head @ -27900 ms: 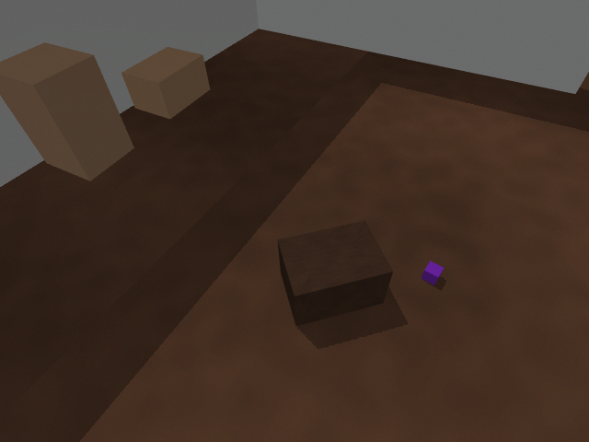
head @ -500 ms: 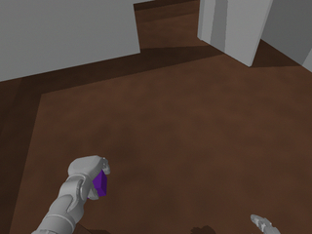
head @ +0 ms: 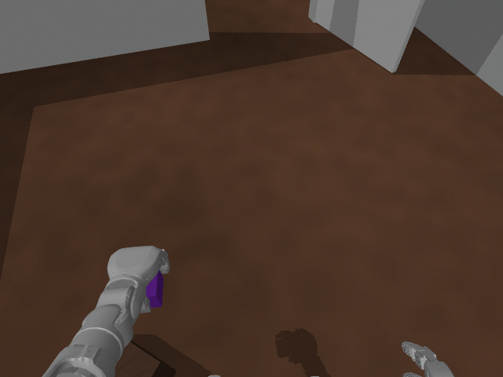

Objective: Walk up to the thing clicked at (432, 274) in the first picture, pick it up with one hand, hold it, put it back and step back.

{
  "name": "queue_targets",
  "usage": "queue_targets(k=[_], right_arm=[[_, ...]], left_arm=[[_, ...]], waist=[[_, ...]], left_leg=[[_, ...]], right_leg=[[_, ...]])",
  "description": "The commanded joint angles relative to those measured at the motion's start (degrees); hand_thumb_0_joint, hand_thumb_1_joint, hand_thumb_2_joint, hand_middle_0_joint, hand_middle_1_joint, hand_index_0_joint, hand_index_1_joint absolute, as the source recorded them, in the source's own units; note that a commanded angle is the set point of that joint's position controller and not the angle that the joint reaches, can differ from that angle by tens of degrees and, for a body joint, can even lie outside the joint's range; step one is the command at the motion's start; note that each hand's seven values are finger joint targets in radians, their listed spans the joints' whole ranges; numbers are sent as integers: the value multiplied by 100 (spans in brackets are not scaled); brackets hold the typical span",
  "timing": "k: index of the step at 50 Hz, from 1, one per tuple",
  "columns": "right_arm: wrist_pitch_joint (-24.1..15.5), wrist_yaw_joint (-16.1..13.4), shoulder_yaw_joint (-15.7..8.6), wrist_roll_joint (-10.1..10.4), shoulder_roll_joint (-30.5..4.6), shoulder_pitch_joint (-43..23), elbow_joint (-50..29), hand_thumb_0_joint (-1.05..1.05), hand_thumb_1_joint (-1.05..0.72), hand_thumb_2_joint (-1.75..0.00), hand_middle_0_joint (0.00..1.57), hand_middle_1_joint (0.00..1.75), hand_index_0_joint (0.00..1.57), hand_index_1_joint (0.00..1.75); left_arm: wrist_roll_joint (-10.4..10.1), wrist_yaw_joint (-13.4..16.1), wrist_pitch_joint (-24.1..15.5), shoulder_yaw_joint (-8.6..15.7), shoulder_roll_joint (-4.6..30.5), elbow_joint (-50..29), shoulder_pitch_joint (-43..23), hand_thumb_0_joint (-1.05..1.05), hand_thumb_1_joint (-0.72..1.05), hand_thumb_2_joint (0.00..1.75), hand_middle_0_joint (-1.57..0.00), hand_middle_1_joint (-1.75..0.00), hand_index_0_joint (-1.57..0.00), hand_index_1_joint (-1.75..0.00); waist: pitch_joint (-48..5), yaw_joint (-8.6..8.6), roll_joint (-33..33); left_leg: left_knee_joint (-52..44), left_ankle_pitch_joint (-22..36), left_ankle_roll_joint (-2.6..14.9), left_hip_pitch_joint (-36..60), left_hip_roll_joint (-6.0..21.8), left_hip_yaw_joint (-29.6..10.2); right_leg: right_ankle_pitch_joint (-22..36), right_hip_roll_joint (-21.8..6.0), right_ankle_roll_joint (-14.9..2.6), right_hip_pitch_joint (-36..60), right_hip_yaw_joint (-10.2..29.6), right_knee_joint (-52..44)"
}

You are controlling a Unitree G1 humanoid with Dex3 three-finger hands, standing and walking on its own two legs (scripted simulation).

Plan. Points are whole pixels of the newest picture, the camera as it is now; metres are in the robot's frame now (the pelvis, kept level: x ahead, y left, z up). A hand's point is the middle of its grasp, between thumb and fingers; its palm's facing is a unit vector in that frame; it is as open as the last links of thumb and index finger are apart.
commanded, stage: crouch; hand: left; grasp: from above
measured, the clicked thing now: (144, 288) +0.32 +0.23 -0.13
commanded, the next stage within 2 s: lower in 1.58 s
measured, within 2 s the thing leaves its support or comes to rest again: neither
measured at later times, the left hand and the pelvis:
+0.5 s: hand (176, 288) +0.38 +0.22 -0.34, palm faces -0.46 +0.00 -0.89, open 8.6 cm; pelvis -0.05 +0.01 -0.21, yaw -2 degrees
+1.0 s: hand (188, 294) +0.42 +0.22 -0.50, palm faces -0.46 -0.04 -0.89, open 8.4 cm; pelvis -0.05 +0.00 -0.33, yaw -5 degrees
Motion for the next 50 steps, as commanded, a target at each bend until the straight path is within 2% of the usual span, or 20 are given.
queue_targets(k=[1,3,6,7,12,14,16,18,19,22,23,28,31,35,38,39,40,42,43,50], right_arm=[[-230,21,-384,-105,-860,419,-307,0,-88,-89,20,30,20,30],[-287,22,-412,-143,-896,536,-303,0,-89,-89,20,30,20,30],[-332,-7,-419,-168,-950,677,-255,0,-89,-90,20,30,20,30],[-354,-15,-446,-179,-961,713,-248,0,-88,-89,20,30,20,30],[-463,-78,-458,-269,-996,814,-215,0,-88,-89,20,30,20,30],[-489,-92,-459,-306,-1034,852,-137,0,-88,-89,20,30,20,30],[-493,-111,-451,-325,-1043,847,-116,0,-88,-89,20,30,20,30],[-505,-95,-425,-353,-1018,868,-84,0,-88,-89,20,30,20,30],[-508,-102,-420,-352,-988,884,-84,0,-88,-89,20,30,20,30],[-532,-60,-399,-391,-1028,923,-71,0,-88,-89,20,30,20,30],[-539,-64,-392,-396,-1006,935,-55,0,-88,-89,20,30,20,30],[-604,25,-298,-462,-1007,1009,24,0,-88,-89,20,30,20,30],[-648,90,-267,-527,-1087,1128,129,0,-88,-89,20,30,20,30],[-691,222,-231,-629,-1131,1180,261,0,-89,-89,20,30,20,30],[-695,312,-244,-671,-1181,1202,272,0,-89,-90,20,30,20,30],[-699,351,-229,-709,-1150,1214,264,0,-89,-90,20,30,20,30],[-693,362,-227,-704,-1152,1159,253,0,-89,-90,20,30,20,30],[-695,405,-185,-739,-1113,1164,255,0,-89,-90,20,30,20,30],[-682,430,-196,-736,-1104,1125,232,0,-89,-90,20,30,20,30],[-671,507,-145,-773,-1157,1049,261,0,-89,-90,20,30,20,30]], left_arm=[[317,839,-157,583,1091,-485,-2835,0,73,48,-108,-45,-111,-43],[355,999,-157,565,994,-244,-3050,0,78,47,-110,-48,-113,-45],[389,1157,-77,679,1180,327,-3305,0,80,50,-113,-48,-115,-46],[363,1192,-36,720,1193,575,-3206,0,79,51,-111,-49,-114,-46],[195,1294,97,907,1482,634,-3888,0,77,53,-111,-47,-113,-45],[158,1268,147,964,1518,845,-4037,0,77,49,-112,-44,-114,-42],[199,1269,156,1195,1929,792,-4155,0,75,48,-112,-41,-113,-40],[181,1197,154,1126,1723,1120,-4035,0,74,46,-111,-39,-112,-38],[183,1190,105,1221,1930,865,-4289,0,74,46,-112,-38,-113,-37],[140,1120,18,1264,1900,1235,-4167,0,74,45,-111,-38,-112,-36],[160,1124,-52,1279,1995,1049,-4503,0,73,46,-109,-38,-111,-36],[335,1184,-322,1414,2325,1086,-4777,0,74,48,-110,-40,-112,-38],[488,1285,-445,1501,2451,945,-5137,0,74,48,-111,-40,-113,-38],[520,1393,-433,1484,2280,1167,-5026,0,74,47,-110,-39,-112,-37],[572,1393,-415,1572,2510,1101,-5136,0,73,49,-111,-38,-112,-37],[591,1385,-382,1553,2406,1367,-4986,0,76,49,-113,-39,-115,-38],[568,1400,-405,1590,2541,1027,-5261,0,76,49,-113,-38,-115,-37],[583,1410,-363,1584,2477,1397,-5090,0,78,51,-116,-38,-117,-37],[556,1409,-392,1590,2565,1115,-5339,0,78,52,-116,-39,-117,-38],[522,1382,-420,1644,2727,1647,-5367,0,79,45,-116,-34,-117,-33]], waist=[[-2445,-332,368],[-2674,-408,440],[-2874,-505,368],[-2900,-439,344],[-3854,-495,748],[-3879,-596,830],[-4168,-546,902],[-4114,-663,705],[-4296,-635,783],[-4107,-769,605],[-4247,-806,685],[-4445,-900,769],[-4796,-979,1182],[-4956,-1000,1446],[-5132,-966,1665],[-4963,-1015,1606],[-5180,-969,1709],[-4898,-1007,1581],[-5068,-1015,1634],[-4463,-1132,1431]], left_leg=[[1206,863,26,-28,-144,126],[1634,670,40,-509,-115,91],[2159,203,97,-1434,-144,63],[2296,30,83,-1729,-153,55],[3035,-482,51,-2396,-89,-166],[3259,-548,33,-2660,-39,-278],[3486,-683,44,-2941,-54,-280],[3787,-825,83,-3432,-67,-287],[3939,-909,105,-3584,-88,-232],[4297,-1303,127,-4083,-90,-313],[4457,-1405,139,-4237,-103,-268],[5152,-1425,164,-4811,-129,-231],[5433,-1088,115,-4576,-107,-308],[5843,-376,89,-4354,-50,-350],[6112,-124,86,-4327,-28,-324],[6212,-100,96,-4430,-31,-309],[6290,-96,105,-4446,-26,-279],[6474,-175,136,-4721,-24,-240],[6529,-258,151,-4798,-20,-209],[6865,-773,174,-5663,-6,-196]], right_leg=[[916,161,-201,-1123,-50,858],[726,195,-228,-1752,-130,1354],[333,218,-238,-2313,-181,1857],[200,223,-259,-2507,-191,2044],[-262,216,-312,-3492,-279,3017],[-343,205,-332,-3982,-339,3374],[-465,216,-349,-4105,-355,3645],[-564,223,-346,-4382,-387,3908],[-643,232,-349,-4426,-373,3986],[-997,207,-344,-4927,-425,4298],[-1088,228,-348,-5049,-411,4381],[-1144,240,-331,-5585,-438,4876],[-877,212,-343,-6022,-519,5276],[-399,199,-341,-6384,-624,5689],[-212,210,-331,-6476,-663,5913],[-180,200,-318,-6505,-657,5949],[-142,228,-322,-6504,-659,6015],[-143,242,-299,-6566,-647,6095],[-149,268,-296,-6462,-639,6118],[-452,311,-286,-6771,-679,6457]])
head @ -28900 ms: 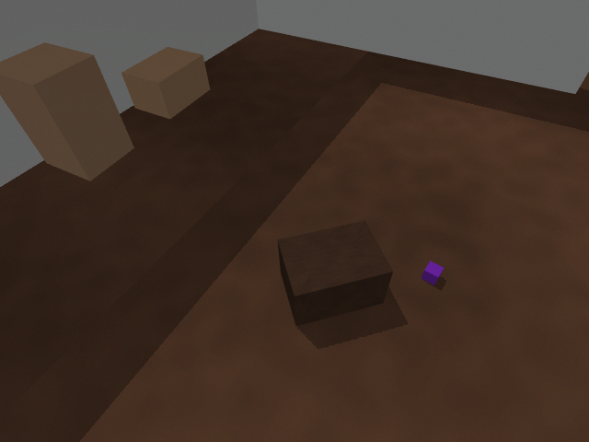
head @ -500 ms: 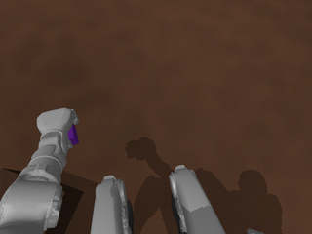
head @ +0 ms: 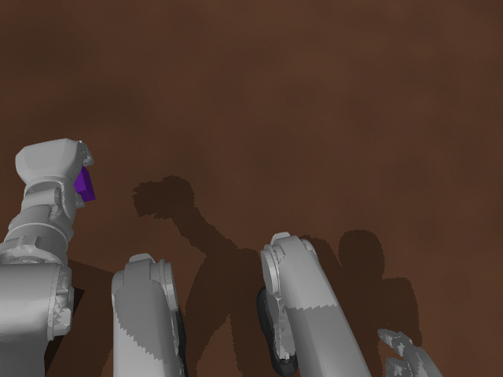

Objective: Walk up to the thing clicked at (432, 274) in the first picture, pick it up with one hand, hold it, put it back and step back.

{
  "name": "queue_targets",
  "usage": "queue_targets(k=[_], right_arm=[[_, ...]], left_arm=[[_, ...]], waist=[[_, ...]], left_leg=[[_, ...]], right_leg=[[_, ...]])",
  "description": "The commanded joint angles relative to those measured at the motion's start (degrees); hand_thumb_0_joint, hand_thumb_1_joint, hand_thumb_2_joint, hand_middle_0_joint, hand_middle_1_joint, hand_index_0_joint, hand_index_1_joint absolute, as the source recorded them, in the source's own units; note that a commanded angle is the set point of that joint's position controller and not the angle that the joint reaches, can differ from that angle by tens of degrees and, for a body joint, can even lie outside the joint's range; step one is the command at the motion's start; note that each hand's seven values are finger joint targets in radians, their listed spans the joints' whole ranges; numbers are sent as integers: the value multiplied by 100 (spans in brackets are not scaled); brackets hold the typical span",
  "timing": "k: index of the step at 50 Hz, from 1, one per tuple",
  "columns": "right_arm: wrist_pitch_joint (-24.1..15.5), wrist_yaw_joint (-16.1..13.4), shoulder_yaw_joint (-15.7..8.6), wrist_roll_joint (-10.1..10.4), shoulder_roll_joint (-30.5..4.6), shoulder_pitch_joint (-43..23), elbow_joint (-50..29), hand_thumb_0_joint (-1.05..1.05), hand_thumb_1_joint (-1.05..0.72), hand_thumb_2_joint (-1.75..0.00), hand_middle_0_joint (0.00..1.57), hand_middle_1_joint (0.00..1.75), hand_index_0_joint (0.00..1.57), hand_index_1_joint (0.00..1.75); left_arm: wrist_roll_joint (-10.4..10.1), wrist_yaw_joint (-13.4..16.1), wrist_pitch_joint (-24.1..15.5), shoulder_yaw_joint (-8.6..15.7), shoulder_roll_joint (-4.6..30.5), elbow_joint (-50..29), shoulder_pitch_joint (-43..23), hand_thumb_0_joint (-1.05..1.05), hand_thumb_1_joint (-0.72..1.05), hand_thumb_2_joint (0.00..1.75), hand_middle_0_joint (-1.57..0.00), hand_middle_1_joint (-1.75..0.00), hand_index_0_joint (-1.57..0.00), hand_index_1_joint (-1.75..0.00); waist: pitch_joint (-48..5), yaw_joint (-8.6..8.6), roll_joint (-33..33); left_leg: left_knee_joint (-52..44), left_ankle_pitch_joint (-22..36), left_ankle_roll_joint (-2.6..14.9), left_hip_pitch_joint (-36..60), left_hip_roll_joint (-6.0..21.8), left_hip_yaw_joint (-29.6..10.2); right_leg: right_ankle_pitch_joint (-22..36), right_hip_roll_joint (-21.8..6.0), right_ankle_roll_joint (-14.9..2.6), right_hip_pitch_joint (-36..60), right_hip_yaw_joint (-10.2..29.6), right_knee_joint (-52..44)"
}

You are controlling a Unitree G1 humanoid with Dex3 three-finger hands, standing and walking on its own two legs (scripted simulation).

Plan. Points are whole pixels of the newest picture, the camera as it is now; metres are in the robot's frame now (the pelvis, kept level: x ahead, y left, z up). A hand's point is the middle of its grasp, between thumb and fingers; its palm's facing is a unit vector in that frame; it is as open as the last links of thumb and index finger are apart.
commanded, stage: crouch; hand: left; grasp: from above
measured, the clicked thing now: (70, 184) +0.46 +0.27 -0.20
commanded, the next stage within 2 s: lower in 0.58 s
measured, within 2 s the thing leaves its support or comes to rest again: rests again in 1.80 s
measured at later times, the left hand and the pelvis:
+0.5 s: hand (81, 184) +0.47 +0.26 -0.24, palm faces -0.45 -0.08 -0.89, open 8.4 cm; pelvis -0.01 +0.00 -0.07, yaw -2 degrees
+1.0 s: hand (87, 189) +0.47 +0.27 -0.29, palm faces -0.48 -0.09 -0.87, open 8.4 cm; pelvis -0.01 +0.00 -0.09, yaw -4 degrees
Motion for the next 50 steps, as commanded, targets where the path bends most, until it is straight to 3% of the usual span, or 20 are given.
queue_targets(k=[1,3,4,5,7,9,13,16,17,18,20,22,24,31,33,34,36,38,41,50], right_arm=[[-14,-1,-357,17,-1201,1301,-1,0,-89,-90,20,30,20,30],[-18,41,-318,-11,-1218,1355,-9,0,-89,-90,20,30,20,30],[-4,42,-315,2,-1203,1296,-17,0,-89,-90,20,30,20,30],[-5,51,-310,-13,-1291,1388,-5,0,-89,-90,20,30,20,30],[21,76,-269,-16,-1214,1319,-21,0,-90,-90,20,30,20,30],[21,97,-240,-41,-1281,1382,-16,0,-89,-90,20,30,20,30],[19,100,-190,-55,-1342,1308,-7,0,-89,-90,20,30,20,30],[8,126,-97,-95,-1316,1367,-6,0,-90,-90,20,30,20,30],[5,113,-91,-78,-1387,1395,19,0,-89,-90,20,30,20,30],[3,126,-83,-103,-1376,1401,-4,0,-89,-90,20,30,20,30],[3,118,-67,-95,-1406,1349,19,0,-89,-90,20,30,20,30],[-10,137,-5,-124,-1372,1376,22,0,-90,-90,20,30,20,30],[-14,138,22,-125,-1407,1397,25,0,-90,-90,20,30,20,30],[-9,172,105,-124,-1478,1404,45,0,-90,-90,20,30,20,30],[7,177,108,-120,-1464,1374,47,0,-90,-90,20,30,20,30],[11,189,143,-133,-1455,1423,32,0,-90,-90,20,30,20,30],[26,184,160,-132,-1466,1380,58,0,-90,-90,20,30,20,30],[8,209,180,-146,-1467,1392,54,0,-90,-90,20,30,20,30],[3,230,237,-171,-1501,1391,33,0,-90,-90,20,30,20,30],[-64,256,340,-261,-1657,1299,-25,0,-90,-90,20,30,20,30]], left_arm=[[-5,275,-52,179,1457,-844,-2331,0,78,44,-116,-32,-117,-31],[26,244,-77,133,1360,-471,-2105,0,79,45,-116,-34,-117,-33],[1,260,-121,201,1544,-820,-2355,0,78,43,-115,-34,-116,-32],[83,266,-109,286,1650,-494,-2178,0,78,44,-116,-34,-117,-33],[36,259,-149,254,1694,-702,-2397,0,77,44,-115,-33,-117,-32],[90,277,-150,281,1681,-428,-2333,0,81,44,-117,-36,-119,-34],[106,323,-222,323,1907,-399,-2639,0,76,43,-114,-34,-116,-33],[128,348,-220,270,1836,-215,-2545,0,77,43,-115,-34,-116,-33],[134,379,-246,397,2092,-408,-2750,0,77,42,-115,-33,-116,-32],[151,359,-222,340,1966,-164,-2527,0,78,42,-115,-33,-116,-32],[115,377,-253,391,2158,-417,-2822,0,76,44,-114,-34,-115,-33],[105,365,-241,306,2061,-119,-2702,0,76,42,-114,-35,-115,-34],[124,384,-258,410,2266,-184,-2734,0,76,43,-114,-35,-115,-34],[141,378,-234,346,2221,-133,-2711,0,80,47,-118,-36,-118,-36],[113,365,-232,348,2283,-97,-2667,0,82,48,-119,-36,-119,-36],[106,344,-227,315,2224,-34,-2667,0,81,47,-120,-35,-120,-35],[97,345,-224,336,2290,-1,-2584,0,76,49,-118,-35,-117,-36],[63,316,-243,232,2136,115,-2618,0,77,47,-116,-38,-117,-37],[67,323,-290,292,2311,241,-2633,0,78,45,-116,-39,-117,-38],[322,598,-449,390,2448,138,-2750,0,86,50,-122,-41,-123,-40]], waist=[[-3932,-107,1444],[-3824,-205,1280],[-4060,-86,1394],[-3965,-140,1341],[-4097,-80,1480],[-3876,-183,1392],[-3830,-209,1617],[-3690,-294,1462],[-3746,-214,1600],[-3739,-280,1577],[-3841,-233,1755],[-3547,-356,1507],[-3618,-280,1645],[-3581,-301,1841],[-3571,-298,1625],[-3476,-383,1521],[-3486,-292,1537],[-3303,-397,1512],[-3211,-438,1406],[-3272,-523,2090]], left_leg=[[-901,1312,201,3010,-82,390],[-797,1357,202,2874,-81,341],[-731,1412,209,2860,-81,380],[-695,1393,206,2800,-94,366],[-599,1380,211,2728,-93,407],[-554,1268,203,2573,-90,360],[-441,942,184,2438,-83,324],[-293,948,204,2303,-75,307],[-296,962,201,2340,-83,314],[-254,961,188,2335,-83,295],[-204,875,185,2297,-78,314],[-53,818,221,1995,-72,324],[-30,865,208,1967,-75,316],[114,1020,180,1942,-62,266],[201,994,221,1779,-52,283],[250,997,234,1703,-51,282],[279,1024,231,1644,-55,307],[334,1020,230,1587,-34,266],[450,1060,252,1428,-32,236],[492,1119,129,1991,-29,84]], right_leg=[[1688,106,-318,1692,-305,-1144],[1723,109,-309,1684,-356,-1000],[1797,138,-310,1752,-332,-961],[1752,110,-301,1682,-360,-906],[1777,148,-305,1761,-332,-859],[1647,138,-311,1535,-406,-731],[1315,169,-354,1209,-488,-533],[1353,191,-333,1235,-531,-477],[1362,163,-340,1142,-524,-425],[1353,180,-338,1164,-553,-377],[1265,193,-351,1083,-553,-330],[1251,220,-322,1128,-556,-341],[1273,214,-334,1116,-574,-228],[1460,243,-344,976,-672,14],[1468,274,-312,1094,-654,-61],[1499,278,-290,1164,-652,-85],[1531,282,-285,1224,-626,-67],[1536,292,-286,1115,-671,-5],[1596,307,-266,1201,-682,50],[1609,292,-329,641,-895,424]])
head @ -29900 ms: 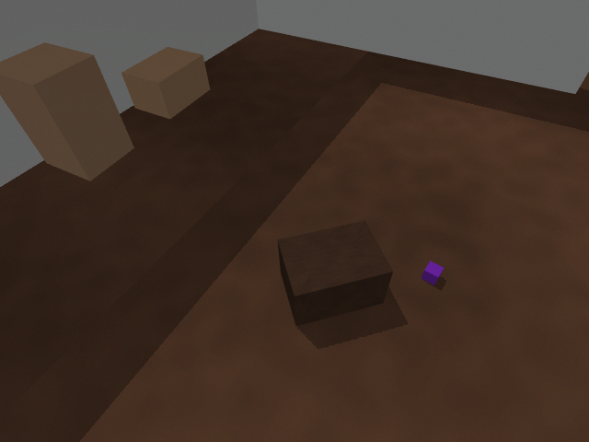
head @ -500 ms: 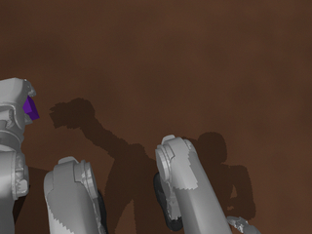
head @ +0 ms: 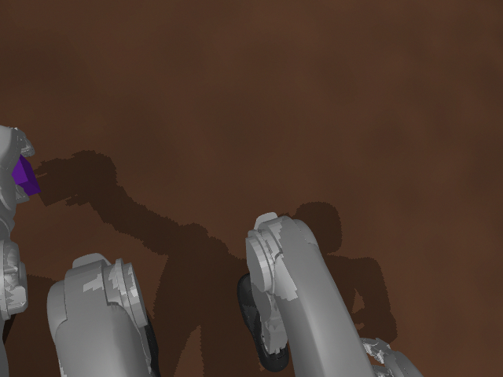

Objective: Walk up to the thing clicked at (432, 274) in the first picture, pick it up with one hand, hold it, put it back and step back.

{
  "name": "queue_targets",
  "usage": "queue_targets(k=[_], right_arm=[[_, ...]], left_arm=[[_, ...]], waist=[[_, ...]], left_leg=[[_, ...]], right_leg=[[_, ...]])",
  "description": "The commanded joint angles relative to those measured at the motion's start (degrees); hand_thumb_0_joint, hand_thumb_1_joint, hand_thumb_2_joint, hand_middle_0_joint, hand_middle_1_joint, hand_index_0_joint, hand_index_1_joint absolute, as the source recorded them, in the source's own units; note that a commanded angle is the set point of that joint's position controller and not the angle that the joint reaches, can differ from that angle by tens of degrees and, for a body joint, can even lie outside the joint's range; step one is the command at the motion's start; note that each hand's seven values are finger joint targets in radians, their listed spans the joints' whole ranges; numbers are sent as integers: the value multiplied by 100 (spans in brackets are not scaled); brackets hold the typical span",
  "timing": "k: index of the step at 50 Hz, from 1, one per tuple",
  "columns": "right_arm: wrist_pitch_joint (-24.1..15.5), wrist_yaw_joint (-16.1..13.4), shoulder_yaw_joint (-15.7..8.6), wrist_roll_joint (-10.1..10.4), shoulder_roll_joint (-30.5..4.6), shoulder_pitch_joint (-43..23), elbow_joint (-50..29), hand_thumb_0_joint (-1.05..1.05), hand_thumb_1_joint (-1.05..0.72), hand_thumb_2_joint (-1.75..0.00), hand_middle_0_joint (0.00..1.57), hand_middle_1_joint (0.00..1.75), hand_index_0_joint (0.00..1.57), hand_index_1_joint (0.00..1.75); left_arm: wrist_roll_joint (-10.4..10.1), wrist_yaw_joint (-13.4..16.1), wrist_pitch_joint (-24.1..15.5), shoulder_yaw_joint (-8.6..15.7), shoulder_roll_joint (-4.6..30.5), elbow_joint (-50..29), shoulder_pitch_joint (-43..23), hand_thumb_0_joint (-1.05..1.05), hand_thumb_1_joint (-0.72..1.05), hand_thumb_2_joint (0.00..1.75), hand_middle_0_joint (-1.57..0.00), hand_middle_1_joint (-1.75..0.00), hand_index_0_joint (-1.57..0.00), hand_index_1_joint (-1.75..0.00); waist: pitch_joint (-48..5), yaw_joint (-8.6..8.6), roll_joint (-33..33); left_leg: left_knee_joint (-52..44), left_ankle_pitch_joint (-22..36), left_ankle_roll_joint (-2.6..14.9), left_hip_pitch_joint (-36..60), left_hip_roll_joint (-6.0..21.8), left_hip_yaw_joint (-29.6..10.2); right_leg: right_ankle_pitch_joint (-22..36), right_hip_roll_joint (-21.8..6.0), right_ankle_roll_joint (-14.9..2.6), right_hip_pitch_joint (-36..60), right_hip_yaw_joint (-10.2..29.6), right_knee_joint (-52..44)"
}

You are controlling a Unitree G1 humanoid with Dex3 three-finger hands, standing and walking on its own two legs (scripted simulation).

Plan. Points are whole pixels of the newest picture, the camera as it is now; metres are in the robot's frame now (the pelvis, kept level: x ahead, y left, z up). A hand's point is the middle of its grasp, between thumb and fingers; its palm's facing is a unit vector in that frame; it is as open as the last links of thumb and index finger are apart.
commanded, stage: lower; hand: left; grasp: from above
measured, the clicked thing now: (9, 177) +0.46 +0.31 -0.23
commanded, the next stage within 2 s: rest in 0.02 s
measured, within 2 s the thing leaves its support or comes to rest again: rests again in 0.80 s
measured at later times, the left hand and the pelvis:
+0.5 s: hand (21, 176) +0.47 +0.29 -0.24, palm faces -0.47 -0.14 -0.87, open 8.4 cm; pelvis +0.00 +0.00 -0.01, yaw -2 degrees
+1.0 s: hand (23, 178) +0.47 +0.30 -0.26, palm faces -0.45 -0.14 -0.88, open 8.4 cm; pelvis +0.00 +0.01 -0.02, yaw -4 degrees
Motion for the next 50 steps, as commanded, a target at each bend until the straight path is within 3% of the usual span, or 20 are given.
queue_targets(k=[1,8,10,16,17,26,27,30,32,34,39,41,45,47,48,50], right_arm=[[-35,-18,-395,-19,-1538,1214,18,0,-90,-90,20,30,20,30],[-139,68,-298,-117,-1576,1289,12,0,-89,-89,20,30,20,30],[-154,88,-253,-123,-1548,1254,24,0,-89,-89,20,30,20,30],[-229,132,-174,-143,-1668,1196,-13,0,-89,-89,20,30,20,30],[-232,147,-147,-160,-1610,1194,-19,0,-89,-89,20,30,20,30],[-320,234,23,-223,-1763,1160,-52,0,-89,-89,20,30,20,30],[-339,252,40,-238,-1767,1126,-55,0,-89,-89,20,30,20,30],[-417,293,84,-277,-1788,1114,-68,0,-89,-90,20,30,20,30],[-447,298,84,-255,-1818,1040,-75,0,-89,-89,20,30,20,30],[-471,305,109,-291,-1855,1009,-95,0,-89,-90,20,30,20,30],[-560,390,132,-304,-1894,969,-109,0,-89,-90,20,30,20,30],[-599,408,157,-301,-1935,1022,-86,0,-89,-90,20,30,20,30],[-718,482,207,-327,-1975,1001,-66,0,-90,-90,20,30,20,30],[-751,490,237,-322,-2015,1008,-99,0,-90,-90,20,30,20,30],[-756,500,250,-328,-1991,988,-131,0,-90,-90,20,30,20,30],[-778,541,292,-336,-1976,991,-103,0,-90,-90,20,30,20,30]], left_arm=[[63,467,-87,157,1506,-968,-2084,0,85,49,-120,-42,-122,-41],[37,708,-29,339,1701,-801,-1934,0,80,48,-117,-37,-118,-36],[-11,728,-17,248,1634,-671,-1980,0,78,47,-115,-36,-116,-35],[-85,712,-5,299,1780,-510,-1831,0,80,44,-116,-36,-117,-34],[-74,690,14,197,1649,-406,-1773,0,81,44,-117,-36,-119,-35],[-40,898,-125,371,2040,-485,-1890,0,83,46,-119,-35,-120,-34],[-20,909,-104,328,1958,-156,-1696,0,84,45,-120,-34,-121,-33],[4,962,-153,250,2012,-213,-1885,0,84,46,-121,-35,-121,-34],[-18,1031,-128,330,2154,-193,-1766,0,84,44,-120,-36,-121,-34],[-27,1113,-139,367,2157,-298,-1770,0,87,45,-122,-36,-123,-35],[-12,1121,-81,120,1945,0,-1928,0,88,42,-122,-35,-123,-33],[-41,1167,-70,188,2073,-99,-1895,0,87,45,-121,-36,-123,-35],[-77,1147,-63,58,1950,252,-1831,0,86,45,-121,-37,-122,-36],[-104,1187,-88,207,2281,-94,-1958,0,86,42,-120,-36,-122,-34],[-113,1195,-66,226,2281,-35,-1774,0,87,41,-121,-36,-123,-34],[-130,1162,-62,52,2060,106,-1846,0,85,40,-121,-34,-122,-33]], waist=[[-4083,-90,2424],[-3957,-131,2282],[-3889,-209,2150],[-3898,-185,2325],[-3864,-247,2284],[-3805,-360,2433],[-3592,-373,2336],[-3437,-502,2350],[-3510,-337,2461],[-3585,-360,2613],[-3195,-598,2548],[-3394,-515,2563],[-3074,-647,2466],[-3348,-535,2662],[-3402,-497,2704],[-3188,-658,2592]], left_leg=[[-1255,1144,171,3215,-2,501],[-1047,1139,230,2841,14,547],[-981,1098,249,2727,36,520],[-1028,1230,191,2913,46,413],[-995,1242,202,2966,57,387],[-874,1533,187,2943,97,332],[-844,1454,196,2839,96,335],[-802,1242,223,2757,109,330],[-835,1233,194,2856,118,320],[-904,1259,154,3024,119,286],[-863,1129,156,2971,144,191],[-857,1316,153,3073,136,210],[-810,1193,148,2984,160,156],[-843,1334,137,3074,144,183],[-864,1389,127,3121,158,175],[-797,1373,146,3017,179,163]], right_leg=[[1568,167,-394,1829,-603,-1166],[1637,170,-324,2053,-577,-1186],[1637,205,-311,2094,-571,-1198],[1667,200,-360,2043,-699,-1047],[1713,229,-347,2089,-709,-1049],[2037,269,-325,2326,-763,-1012],[1975,278,-334,2212,-768,-1002],[1856,303,-308,2231,-750,-1064],[1798,308,-331,2190,-763,-1056],[1775,297,-340,2201,-839,-1019],[1695,306,-341,1889,-915,-970],[1863,308,-328,2100,-882,-1001],[1769,318,-332,1941,-933,-960],[1868,306,-331,2148,-915,-976],[1899,329,-334,2253,-914,-986],[1927,347,-320,2218,-916,-983]])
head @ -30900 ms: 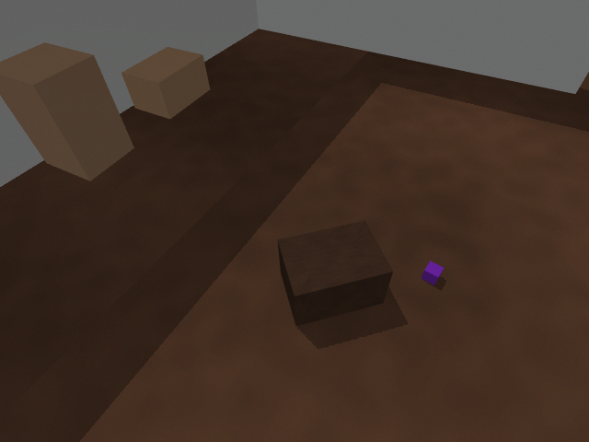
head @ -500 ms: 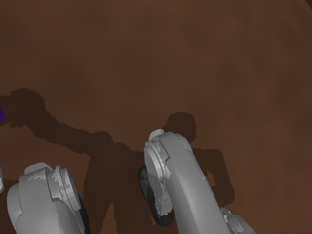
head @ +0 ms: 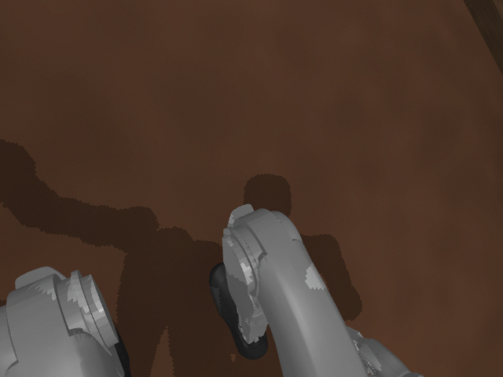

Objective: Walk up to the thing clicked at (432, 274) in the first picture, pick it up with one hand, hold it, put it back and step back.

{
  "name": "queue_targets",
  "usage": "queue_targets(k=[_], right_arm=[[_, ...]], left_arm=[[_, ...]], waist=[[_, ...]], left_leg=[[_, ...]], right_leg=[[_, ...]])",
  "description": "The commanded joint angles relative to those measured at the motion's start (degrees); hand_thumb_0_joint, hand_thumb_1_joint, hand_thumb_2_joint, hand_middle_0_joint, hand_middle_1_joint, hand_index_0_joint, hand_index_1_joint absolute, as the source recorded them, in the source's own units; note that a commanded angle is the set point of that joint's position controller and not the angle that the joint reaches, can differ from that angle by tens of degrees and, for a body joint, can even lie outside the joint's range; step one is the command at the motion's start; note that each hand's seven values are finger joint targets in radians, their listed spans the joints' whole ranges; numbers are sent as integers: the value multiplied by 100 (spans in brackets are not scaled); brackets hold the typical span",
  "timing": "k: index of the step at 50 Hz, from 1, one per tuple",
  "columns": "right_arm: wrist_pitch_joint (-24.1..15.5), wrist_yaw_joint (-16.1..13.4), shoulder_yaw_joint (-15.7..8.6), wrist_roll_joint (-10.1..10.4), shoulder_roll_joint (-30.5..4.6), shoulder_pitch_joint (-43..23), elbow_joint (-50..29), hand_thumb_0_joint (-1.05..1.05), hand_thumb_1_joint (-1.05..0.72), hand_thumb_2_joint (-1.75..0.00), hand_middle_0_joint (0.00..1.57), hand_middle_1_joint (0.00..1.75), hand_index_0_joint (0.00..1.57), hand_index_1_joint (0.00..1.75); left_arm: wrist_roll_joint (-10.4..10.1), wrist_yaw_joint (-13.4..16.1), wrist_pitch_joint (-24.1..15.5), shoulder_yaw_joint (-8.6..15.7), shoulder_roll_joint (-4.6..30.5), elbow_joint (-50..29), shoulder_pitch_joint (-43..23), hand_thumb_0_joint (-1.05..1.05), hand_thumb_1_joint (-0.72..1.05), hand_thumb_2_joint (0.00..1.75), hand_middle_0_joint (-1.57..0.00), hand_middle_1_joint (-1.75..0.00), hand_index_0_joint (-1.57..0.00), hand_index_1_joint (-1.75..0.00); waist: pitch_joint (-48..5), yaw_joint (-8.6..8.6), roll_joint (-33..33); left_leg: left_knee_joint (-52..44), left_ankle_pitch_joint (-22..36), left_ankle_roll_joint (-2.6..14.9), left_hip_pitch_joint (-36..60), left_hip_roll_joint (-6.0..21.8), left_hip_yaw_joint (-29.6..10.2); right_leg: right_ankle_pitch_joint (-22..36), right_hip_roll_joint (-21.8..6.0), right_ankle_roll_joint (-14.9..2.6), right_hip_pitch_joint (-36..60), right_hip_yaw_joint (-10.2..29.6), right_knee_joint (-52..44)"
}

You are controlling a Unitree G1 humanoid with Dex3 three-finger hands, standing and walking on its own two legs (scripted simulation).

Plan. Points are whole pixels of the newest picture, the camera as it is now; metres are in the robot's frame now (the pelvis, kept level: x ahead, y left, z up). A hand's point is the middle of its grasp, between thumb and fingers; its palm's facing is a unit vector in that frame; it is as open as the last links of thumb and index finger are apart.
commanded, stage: rest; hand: left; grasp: from above
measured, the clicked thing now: out of the picture +0.45 +0.33 -0.27
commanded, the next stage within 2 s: open in 0.12 s
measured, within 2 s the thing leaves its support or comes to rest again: neither
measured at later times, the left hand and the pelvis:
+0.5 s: hand out of the picture +0.44 +0.32 -0.24, palm faces -0.43 -0.17 -0.88, open 9.3 cm; pelvis -0.01 +0.00 +0.00, yaw -1 degrees
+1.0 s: hand out of the picture +0.45 +0.33 -0.24, palm faces -0.43 -0.18 -0.88, open 12.2 cm; pelvis +0.00 +0.00 +0.00, yaw -1 degrees
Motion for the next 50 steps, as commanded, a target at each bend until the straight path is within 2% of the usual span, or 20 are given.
queue_targets(k=[1,6,8,11,13,14,15,16,20,23,27,31,36,37,40,42,43,46,49,50], right_arm=[[-71,40,-417,24,-1785,1188,62,0,-90,-90,20,30,20,30],[-107,25,-376,44,-1833,1181,58,0,-90,-90,20,30,20,30],[-130,40,-351,31,-1868,1179,0,0,-90,-90,20,30,20,30],[-112,7,-335,53,-1888,1114,-17,0,-90,-90,20,30,20,30],[-101,6,-331,9,-1911,1184,27,0,-89,-90,20,30,20,30],[-147,21,-308,27,-1880,1123,-62,0,-89,-90,20,30,20,30],[-115,3,-331,15,-1961,1146,17,0,-89,-89,20,30,20,30],[-112,6,-312,24,-1929,1111,-45,0,-89,-90,20,30,20,30],[-119,29,-269,1,-1895,1072,-80,0,-89,-89,20,30,20,30],[-138,18,-275,14,-1920,1037,-29,0,-89,-90,20,30,20,30],[-175,58,-280,-10,-1939,1055,-30,0,-89,-90,20,30,20,30],[-177,47,-267,-6,-1919,1020,-56,0,-89,-90,20,30,20,30],[-190,54,-262,16,-1940,1020,-120,0,-89,-90,20,30,20,30],[-189,38,-253,16,-2013,1099,-91,0,-88,-90,20,30,20,30],[-193,38,-231,34,-1926,1065,-80,0,-89,-90,20,30,20,30],[-202,58,-221,14,-1948,1113,-107,0,-89,-90,20,30,20,30],[-180,45,-258,26,-2019,1180,-39,0,-89,-90,20,30,20,30],[-174,36,-223,39,-1912,1043,-134,0,-89,-90,20,30,20,30],[-165,44,-216,25,-1965,1124,-114,0,-88,-90,20,30,20,30],[-148,46,-237,36,-1985,1113,-109,0,-89,-90,20,30,20,30]], left_arm=[[-88,243,-34,-126,1122,-561,-1787,0,84,40,-119,-35,-121,-33],[-147,299,-67,13,1399,-569,-1526,0,81,39,-116,-35,-118,-33],[-124,268,-82,-36,1343,-370,-1546,0,80,37,-114,-36,-117,-34],[-141,288,-136,2,1475,-385,-1571,0,76,39,-112,-35,-114,-33],[-87,290,-145,53,1544,-407,-1542,0,60,40,-96,-39,-98,-37],[-59,261,-157,-126,1336,-467,-1760,0,52,36,-88,-39,-90,-37],[-55,316,-168,111,1658,-498,-1615,0,44,33,-80,-40,-82,-37],[5,315,-151,26,1570,-401,-1585,0,36,33,-74,-41,-77,-38],[13,343,-198,-121,1421,-470,-1735,0,15,41,-63,-47,-65,-45],[6,409,-175,-102,1546,-479,-1665,0,8,46,-59,-51,-61,-49],[5,428,-113,-176,1412,-233,-1632,0,3,51,-54,-56,-56,-54],[-85,428,-48,-128,1484,-430,-1658,0,-5,58,-47,-62,-49,-60],[-187,311,14,-184,1411,-203,-1499,0,-13,64,-42,-67,-42,-66],[-178,323,0,-34,1652,-372,-1600,0,-15,65,-39,-69,-40,-68],[-194,252,-11,-157,1487,-508,-1603,0,-19,69,-35,-74,-36,-73],[-207,188,-19,-188,1402,-429,-1571,0,-20,69,-34,-75,-35,-74],[-191,190,-7,33,1659,-218,-1329,0,-22,71,-33,-75,-34,-74],[-237,152,-83,-166,1485,-618,-1606,0,-26,75,-31,-77,-31,-77],[-193,155,-129,-114,1559,-764,-1582,0,-27,76,-27,-81,-28,-79],[-152,140,-92,-127,1556,-294,-1269,0,-28,76,-29,-80,-29,-79]], waist=[[-3788,-385,2734],[-3962,-165,2869],[-3731,-303,2701],[-3728,-248,2691],[-3750,-291,2811],[-3584,-382,2869],[-3751,-262,2988],[-3657,-288,2994],[-3600,-367,2935],[-3643,-261,3015],[-3392,-392,2931],[-3664,-281,3033],[-3382,-380,2706],[-3567,-327,2753],[-3690,-259,2995],[-3530,-395,2902],[-3506,-386,2717],[-3689,-297,3045],[-3750,-276,3023],[-3572,-343,2857]], left_leg=[[-1247,1410,176,2867,137,570],[-1391,1514,128,3007,140,535],[-1309,1399,163,2828,146,532],[-1335,1273,166,2741,152,503],[-1362,1344,140,2887,161,485],[-1370,1290,117,2921,163,438],[-1467,1329,87,3057,173,403],[-1439,1330,87,3033,170,421],[-1366,1328,124,2870,168,470],[-1407,1328,100,2981,178,462],[-1422,1114,101,2849,190,438],[-1444,1239,85,3003,197,435],[-1418,1110,146,2685,182,460],[-1411,1174,150,2738,177,466],[-1445,1385,95,3009,184,412],[-1404,1406,116,2902,180,429],[-1398,1374,130,2836,181,414],[-1450,1411,92,3038,191,421],[-1433,1545,86,3070,175,435],[-1387,1459,114,2931,184,459]], right_leg=[[1852,195,-396,2132,-615,-1215],[1860,215,-422,2325,-625,-1245],[1803,215,-395,2272,-644,-1267],[1683,216,-407,2240,-645,-1265],[1742,225,-411,2304,-670,-1261],[1678,194,-429,2042,-714,-1174],[1677,203,-440,2136,-737,-1192],[1687,211,-445,2103,-729,-1165],[1759,246,-422,2166,-692,-1245],[1749,250,-432,2115,-712,-1240],[1558,248,-441,1989,-720,-1220],[1660,243,-437,2115,-706,-1248],[1585,260,-416,2183,-664,-1350],[1620,239,-395,2243,-685,-1370],[1767,220,-436,2129,-727,-1224],[1810,237,-409,2211,-713,-1267],[1779,224,-397,2257,-718,-1287],[1797,236,-439,2265,-695,-1265],[1905,233,-423,2309,-731,-1258],[1860,254,-419,2372,-686,-1283]])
